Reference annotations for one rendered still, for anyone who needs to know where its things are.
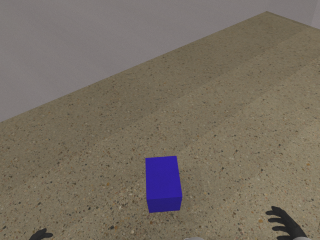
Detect robot left hand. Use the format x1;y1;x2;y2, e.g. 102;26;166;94
29;228;53;240

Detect robot right hand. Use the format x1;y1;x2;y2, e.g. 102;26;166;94
265;206;308;240

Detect carton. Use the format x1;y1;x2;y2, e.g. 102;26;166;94
145;156;183;213

